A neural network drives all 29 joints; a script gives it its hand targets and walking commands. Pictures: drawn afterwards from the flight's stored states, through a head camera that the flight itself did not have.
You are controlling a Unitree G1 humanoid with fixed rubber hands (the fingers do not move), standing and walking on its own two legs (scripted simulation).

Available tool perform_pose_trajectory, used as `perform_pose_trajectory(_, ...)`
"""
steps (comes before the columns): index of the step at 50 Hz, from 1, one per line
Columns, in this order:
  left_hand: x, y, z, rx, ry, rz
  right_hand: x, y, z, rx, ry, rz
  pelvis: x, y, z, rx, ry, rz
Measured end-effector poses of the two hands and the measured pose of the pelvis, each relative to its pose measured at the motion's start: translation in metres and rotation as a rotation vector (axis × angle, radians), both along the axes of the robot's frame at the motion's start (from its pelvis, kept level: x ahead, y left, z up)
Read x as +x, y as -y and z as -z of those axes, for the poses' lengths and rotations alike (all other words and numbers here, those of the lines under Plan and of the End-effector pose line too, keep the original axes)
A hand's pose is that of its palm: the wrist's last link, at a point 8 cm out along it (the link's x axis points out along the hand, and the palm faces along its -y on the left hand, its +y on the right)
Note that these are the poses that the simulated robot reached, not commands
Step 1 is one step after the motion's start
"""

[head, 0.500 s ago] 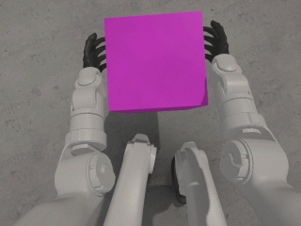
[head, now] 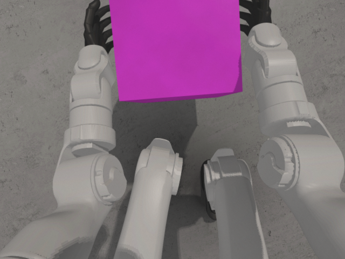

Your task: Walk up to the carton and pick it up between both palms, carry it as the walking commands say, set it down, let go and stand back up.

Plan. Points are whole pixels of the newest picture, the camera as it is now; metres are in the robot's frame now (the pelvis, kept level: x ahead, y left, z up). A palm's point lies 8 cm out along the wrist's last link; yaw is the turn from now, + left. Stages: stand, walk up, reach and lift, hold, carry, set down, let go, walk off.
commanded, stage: set down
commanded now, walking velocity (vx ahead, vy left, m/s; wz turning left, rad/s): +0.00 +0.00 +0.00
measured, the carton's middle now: (177, 53) +0.51 +0.07 -0.20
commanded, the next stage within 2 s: none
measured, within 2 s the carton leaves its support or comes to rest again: rests again in 1.46 s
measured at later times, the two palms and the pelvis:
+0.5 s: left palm (111, 47) +0.51 +0.22 -0.19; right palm (247, 34) +0.56 -0.08 -0.19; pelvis +0.01 +0.00 -0.05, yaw -1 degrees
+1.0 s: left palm (113, 53) +0.50 +0.22 -0.20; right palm (245, 38) +0.56 -0.08 -0.20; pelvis +0.00 +0.00 -0.05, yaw +0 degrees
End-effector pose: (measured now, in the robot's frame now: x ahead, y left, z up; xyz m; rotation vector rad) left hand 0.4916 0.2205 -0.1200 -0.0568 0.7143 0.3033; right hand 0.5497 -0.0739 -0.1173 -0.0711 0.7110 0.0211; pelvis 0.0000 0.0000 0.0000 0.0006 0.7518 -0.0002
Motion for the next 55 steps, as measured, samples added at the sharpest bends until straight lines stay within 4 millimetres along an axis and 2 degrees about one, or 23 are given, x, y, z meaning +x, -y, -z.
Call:
perform_pose_trajectory(15,0.013,-0.003,0.056,0.006,-0.014,0.014,0.012,-0.002,0.056,-0.011,-0.011,-0.007,0.001,-0.001,0.033,0.004,0.025,0.008)
perform_pose_trajectory(20,0.016,-0.001,0.067,0.012,-0.021,0.023,0.013,0.0,0.068,-0.011,-0.017,-0.006,0.003,-0.004,0.041,0.005,0.042,0.02)
perform_pose_trajectory(27,0.02,0.002,0.069,0.009,-0.018,0.023,0.015,0.003,0.073,-0.014,-0.014,-0.008,0.005,-0.003,0.046,0.009,0.053,0.021)
perform_pose_trajectory(38,0.013,-0.001,0.074,0.014,-0.034,0.02,0.012,-0.001,0.076,-0.02,-0.026,-0.022,0.003,0.0,0.05,0.016,0.068,0.023)
perform_pose_trajectory(55,0.011,0.002,0.09,0.012,-0.054,0.039,0.009,0.004,0.09,-0.038,-0.037,-0.03,0.002,0.0,0.056,0.018,0.1,0.025)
